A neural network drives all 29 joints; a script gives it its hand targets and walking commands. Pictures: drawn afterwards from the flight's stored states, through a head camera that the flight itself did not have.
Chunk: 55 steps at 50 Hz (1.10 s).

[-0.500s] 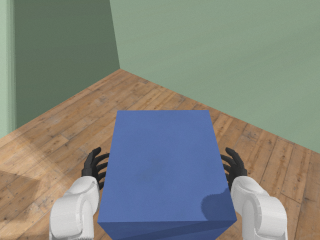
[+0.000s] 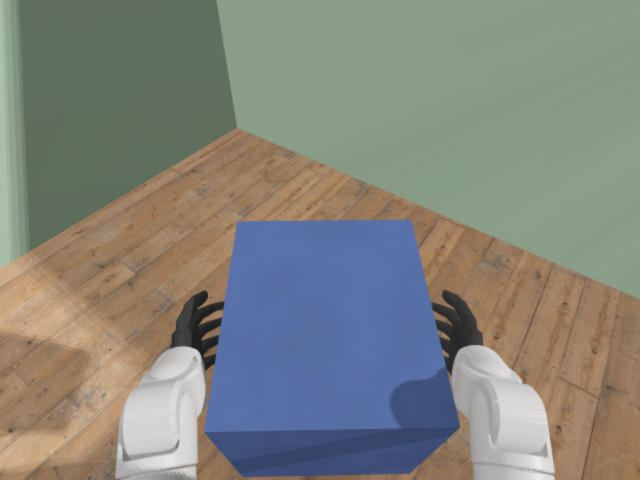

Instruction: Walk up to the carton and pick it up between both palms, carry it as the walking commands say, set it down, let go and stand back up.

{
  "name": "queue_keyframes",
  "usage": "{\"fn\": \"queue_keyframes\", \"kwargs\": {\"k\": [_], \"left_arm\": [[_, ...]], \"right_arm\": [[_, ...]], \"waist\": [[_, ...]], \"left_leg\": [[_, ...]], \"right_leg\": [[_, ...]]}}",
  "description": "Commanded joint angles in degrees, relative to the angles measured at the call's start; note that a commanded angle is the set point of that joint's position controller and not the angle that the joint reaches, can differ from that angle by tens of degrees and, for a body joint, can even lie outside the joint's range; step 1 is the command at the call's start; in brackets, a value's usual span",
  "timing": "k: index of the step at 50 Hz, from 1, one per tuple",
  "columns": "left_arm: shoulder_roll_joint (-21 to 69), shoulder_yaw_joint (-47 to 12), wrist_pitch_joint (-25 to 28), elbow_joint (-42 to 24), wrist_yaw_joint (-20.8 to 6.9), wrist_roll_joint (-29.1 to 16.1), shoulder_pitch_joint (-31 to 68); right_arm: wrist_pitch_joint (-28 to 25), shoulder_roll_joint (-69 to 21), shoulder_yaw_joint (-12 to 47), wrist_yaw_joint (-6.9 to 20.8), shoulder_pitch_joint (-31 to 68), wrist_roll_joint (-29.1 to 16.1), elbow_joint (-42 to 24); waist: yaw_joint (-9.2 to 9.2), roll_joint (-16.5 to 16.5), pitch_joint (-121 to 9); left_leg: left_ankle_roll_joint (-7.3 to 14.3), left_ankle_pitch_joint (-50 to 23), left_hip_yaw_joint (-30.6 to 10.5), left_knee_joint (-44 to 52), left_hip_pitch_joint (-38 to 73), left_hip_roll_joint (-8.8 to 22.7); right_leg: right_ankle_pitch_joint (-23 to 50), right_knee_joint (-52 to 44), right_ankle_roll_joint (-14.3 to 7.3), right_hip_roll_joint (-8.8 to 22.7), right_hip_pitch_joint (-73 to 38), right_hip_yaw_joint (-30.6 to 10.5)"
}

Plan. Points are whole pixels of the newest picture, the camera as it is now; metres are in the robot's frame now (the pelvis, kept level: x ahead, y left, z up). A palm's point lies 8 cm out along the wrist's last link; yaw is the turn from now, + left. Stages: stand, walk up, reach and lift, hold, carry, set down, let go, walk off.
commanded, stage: carry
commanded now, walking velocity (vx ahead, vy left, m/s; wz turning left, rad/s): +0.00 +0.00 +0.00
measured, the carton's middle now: (325, 350) +0.30 +0.00 -0.01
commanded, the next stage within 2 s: hold in 0.64 s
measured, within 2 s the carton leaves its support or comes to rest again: neither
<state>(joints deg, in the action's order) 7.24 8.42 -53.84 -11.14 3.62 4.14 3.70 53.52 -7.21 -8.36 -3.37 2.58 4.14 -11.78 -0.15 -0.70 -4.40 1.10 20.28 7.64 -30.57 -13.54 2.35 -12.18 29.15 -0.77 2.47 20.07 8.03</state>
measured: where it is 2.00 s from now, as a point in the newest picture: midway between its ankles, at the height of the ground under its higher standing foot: outside the picture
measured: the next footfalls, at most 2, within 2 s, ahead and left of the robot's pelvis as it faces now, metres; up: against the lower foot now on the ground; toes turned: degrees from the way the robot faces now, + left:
none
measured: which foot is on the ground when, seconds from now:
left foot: down 0.00-1.00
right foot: down 0.00-1.00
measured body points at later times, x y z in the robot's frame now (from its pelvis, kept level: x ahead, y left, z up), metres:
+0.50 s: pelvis +0.01 +0.00 +0.00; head +0.01 +0.00 +0.45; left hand +0.28 +0.17 +0.04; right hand +0.28 -0.16 +0.04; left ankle -0.05 +0.10 -0.73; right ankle +0.03 -0.11 -0.73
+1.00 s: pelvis -0.01 +0.00 +0.01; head +0.00 +0.00 +0.46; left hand +0.24 +0.17 +0.01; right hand +0.25 -0.16 +0.01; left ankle -0.05 +0.10 -0.73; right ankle +0.03 -0.13 -0.73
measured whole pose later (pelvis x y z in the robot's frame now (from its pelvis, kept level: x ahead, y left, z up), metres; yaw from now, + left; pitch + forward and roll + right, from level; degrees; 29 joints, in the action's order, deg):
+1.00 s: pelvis -0.01 +0.00 +0.01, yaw +6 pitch -3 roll +0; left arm 4.5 3.3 -38.0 1.0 3.9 5.3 -0.9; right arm 37.7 -3.2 -4.0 -2.1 -2.4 6.9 -0.2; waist 3.8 -0.7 3.3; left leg 1.5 15.2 -2.6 -23.2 -5.3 -2.0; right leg -10.2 22.3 1.7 0.6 9.3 -1.5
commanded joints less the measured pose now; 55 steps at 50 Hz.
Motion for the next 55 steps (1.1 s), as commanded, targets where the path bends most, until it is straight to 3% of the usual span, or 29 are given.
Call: {"fn": "queue_keyframes", "kwargs": {"k": [1,2,6,7,13,15,16,17,18,19,22,24,29,31,32,33,34,36,38,40,42,43,44,45,46,47,50,51,55], "left_arm": [[37.4,-34.2,2.2,-10.6,-5.8,-11.2,25.6],[34.9,-31.4,2.1,-4.7,-5.8,-8.9,23.6],[37.0,-34.9,2.7,-10.5,-5.7,-11.4,26.0],[35.2,-32.6,2.8,-3.7,-6.2,-8.8,22.9],[38.0,-35.6,3.2,-10.3,-6.1,-11.5,24.7],[34.5,-32.6,3.9,-3.5,-6.6,-8.7,24.3],[36.6,-35.2,3.7,-8.3,-6.6,-10.5,24.0],[33.7,-31.5,4.3,0.0,-6.9,-7.6,22.8],[38.8,-36.8,4.3,-12.4,-6.6,-12.5,26.7],[36.6,-34.1,4.3,-7.3,-6.6,-10.3,25.1],[35.3,-33.2,3.7,-5.1,-6.5,-9.2,24.2],[36.7,-34.4,4.1,-8.8,-6.3,-10.4,25.3],[35.7,-32.7,4.4,-3.9,-6.7,-8.9,25.0],[38.6,-35.2,4.0,-8.6,-6.5,-11.1,25.2],[36.7,-32.7,3.9,-4.2,-6.6,-9.1,24.2],[20.1,-17.9,5.3,16.0,-5.9,0.6,10.8],[16.2,-19.1,9.6,16.5,-5.5,0.5,12.9],[19.9,-25.4,14.3,5.1,-6.0,-2.8,17.4],[24.2,-31.2,16.4,-3.5,-6.0,-5.3,17.4],[25.5,-32.2,17.0,-5.4,-6.2,-5.9,21.0],[24.1,-35.4,17.4,-7.1,-6.5,-8.2,23.8],[23.0,-38.7,18.8,-14.4,-5.2,-11.3,15.9],[23.0,-37.1,19.0,-9.7,-5.4,-10.0,19.1],[23.7,-34.0,18.7,-3.7,-5.5,-8.4,17.1],[22.5,-32.1,18.4,0.1,-5.9,-7.4,15.0],[24.6,-33.5,19.1,0.6,-6.6,-7.3,15.4],[27.4,-29.6,20.3,9.1,-7.6,-4.0,19.4],[28.3,-30.3,21.0,9.7,-8.2,-4.4,23.3],[36.1,-26.7,23.6,17.5,-10.2,-1.2,29.5]], "right_arm": [[-2.4,-38.2,34.0,6.2,27.4,-12.1,-10.8],[-2.4,-36.2,31.8,6.1,26.1,-10.1,-4.8],[-3.0,-38.0,33.4,6.0,26.2,-11.3,-9.3],[-3.3,-35.5,32.1,6.3,25.6,-9.4,-5.1],[-3.6,-38.5,35.1,6.3,27.0,-12.0,-11.5],[-4.1,-34.8,31.2,6.8,24.9,-8.6,-3.5],[-4.2,-36.9,34.1,6.7,25.6,-10.9,-9.2],[-4.8,-34.0,30.3,7.0,24.2,-7.7,-0.7],[-4.6,-39.5,36.0,6.7,27.8,-12.7,-13.0],[-4.4,-37.7,34.0,7.0,26.5,-11.1,-7.6],[-4.0,-36.2,32.6,6.9,25.5,-9.8,-5.2],[-4.4,-37.6,34.4,6.8,27.2,-11.6,-9.9],[-4.7,-35.7,32.0,7.1,26.7,-9.6,-5.4],[-4.2,-38.6,35.3,7.0,27.3,-12.1,-10.5],[-4.1,-36.7,33.3,7.1,27.7,-10.6,-6.6],[-5.1,-18.2,19.9,7.0,15.6,-0.2,13.5],[-9.0,-14.7,21.7,6.4,14.8,-0.3,12.8],[-14.0,-18.3,27.3,7.1,20.3,-3.8,2.1],[-16.2,-22.5,31.3,7.3,16.8,-6.2,-4.4],[-17.1,-23.3,33.4,7.7,23.2,-8.2,-8.0],[-17.0,-22.2,32.0,7.1,22.2,-6.9,-8.6],[-18.5,-22.2,31.5,6.6,9.7,-8.4,-7.2],[-18.8,-21.1,29.1,6.6,12.6,-6.9,-4.2],[-18.5,-19.2,27.9,6.8,13.1,-5.1,-1.4],[-18.3,-17.9,26.6,6.7,12.0,-4.2,0.5],[-18.5,-19.4,27.3,6.5,13.0,-3.6,-0.1],[-19.4,-22.4,26.9,7.6,19.4,-3.5,4.7],[-20.0,-23.7,26.0,8.0,21.5,-3.6,6.3],[-21.7,-33.8,28.2,11.6,33.0,-4.5,12.7]], "waist": [[0.01,0.4,-17.6],[-0.08,1.2,-17.6],[-0.04,0.5,-17.6],[0.06,0.3,-17.4],[0.09,1.4,-17.9],[0.09,-1.1,-18.1],[0.04,-1.6,-17.9],[0.02,-0.6,-17.7],[0.01,0.4,-17.3],[0.11,0.5,-18.2],[0.12,0.1,-17.8],[0.02,-0.2,-18.0],[0.08,-0.1,-17.5],[0.09,0.2,-17.5],[0.02,0.4,-17.7],[-3.15,-2.1,6.8],[-1.98,0.0,5.1],[-0.85,1.8,-5.7],[-0.06,-0.4,-15.8],[-0.28,0.0,-16.1],[2.5,2.2,-16.2],[5.63,-1.1,-26.3],[5.75,-3.1,-19.1],[5.36,-0.5,-12.6],[5.52,-1.5,-8.7],[6.5,2.7,-9.0],[5.1,1.6,-5.2],[6.75,-0.4,-7.2],[2.46,0.4,-8.8]], "left_leg": [[0.5,-20.1,-4.2,3.9,3.7,7.4],[0.6,-19.1,-4.2,3.4,3.2,7.3],[0.7,-21.5,-4.3,3.3,3.3,7.4],[0.7,-21.7,-4.5,3.4,3.5,7.6],[0.4,-23.8,-4.4,2.8,3.3,7.7],[0.4,-24.6,-4.0,2.8,4.1,7.8],[0.4,-24.9,-4.1,3.1,4.3,7.7],[0.5,-25.9,-4.2,2.6,4.1,7.8],[0.4,-25.5,-4.3,2.7,4.1,7.7],[0.5,-25.6,-4.1,2.6,4.3,7.9],[0.3,-23.3,-4.0,3.2,3.4,7.6],[0.6,-23.8,-4.2,3.1,3.5,7.6],[0.7,-24.7,-4.2,3.3,3.2,8.0],[0.5,-26.5,-4.4,3.0,3.5,8.0],[0.5,-25.6,-3.7,2.7,4.1,7.8],[0.7,-18.5,-8.6,11.2,0.4,-5.0],[1.4,-18.0,-10.4,12.3,-0.1,-3.9],[1.4,-22.4,-11.9,12.0,2.3,-3.5],[-0.1,-38.1,-12.5,9.5,10.0,-3.9],[0.1,-34.3,-12.3,9.8,9.3,-4.5],[0.5,-32.4,-12.6,9.5,10.4,-4.4],[-0.8,-44.2,-12.4,7.7,14.4,-5.4],[-0.7,-34.5,-12.3,9.4,9.8,-5.6],[-0.4,-28.9,-12.4,10.4,8.4,-5.8],[-0.4,-25.2,-12.3,10.8,6.4,-6.4],[0.2,-24.7,-12.8,10.6,5.8,-6.2],[0.7,-17.0,-13.2,10.8,2.7,-6.5],[0.7,-14.8,-13.1,10.4,2.9,-6.5],[1.6,-10.5,-13.8,9.2,0.3,-6.8]], "right_leg": [[14.1,-1.7,-1.0,6.9,-8.9,-6.1],[14.2,-2.3,-1.3,6.9,-9.4,-6.3],[15.1,-1.3,-1.2,6.7,-9.2,-6.2],[15.5,-0.8,-0.9,6.7,-8.9,-5.8],[17.2,-0.2,-0.5,6.9,-9.9,-5.5],[17.8,0.4,-0.9,7.0,-9.1,-5.8],[16.9,0.4,-0.8,7.2,-9.0,-5.5],[17.2,0.4,-0.8,6.8,-9.0,-5.4],[16.7,0.5,-0.6,7.0,-9.0,-5.4],[17.5,0.6,-0.8,6.8,-9.8,-5.2],[17.3,0.1,-0.8,7.0,-10.1,-5.6],[17.1,0.3,-0.7,7.1,-10.1,-5.7],[15.7,0.6,-0.4,6.6,-9.6,-5.0],[17.0,1.2,-0.5,6.7,-9.7,-4.9],[17.2,1.0,-0.5,6.6,-9.6,-5.0],[15.1,-7.5,-1.1,-5.0,-19.8,-12.0],[13.0,-6.9,-1.2,-5.0,-19.3,-11.6],[19.7,-4.7,-0.8,-5.4,-26.0,-11.1],[30.7,-3.9,0.3,-6.2,-28.7,-12.0],[28.9,-4.3,0.1,-6.2,-27.9,-12.5],[28.4,-4.3,0.1,-6.1,-25.3,-11.9],[43.0,-2.5,0.2,-7.3,-27.1,-11.6],[34.1,-3.7,-0.1,-6.7,-24.1,-11.1],[28.7,-4.4,0.2,-6.6,-21.3,-10.5],[25.7,-5.2,0.0,-6.2,-21.6,-10.3],[27.1,-5.2,0.5,-6.5,-22.4,-10.4],[20.2,-4.7,0.5,-6.3,-21.4,-10.2],[17.4,-4.6,0.1,-6.3,-21.2,-10.2],[12.2,-2.1,0.6,-6.8,-20.4,-10.0]]}}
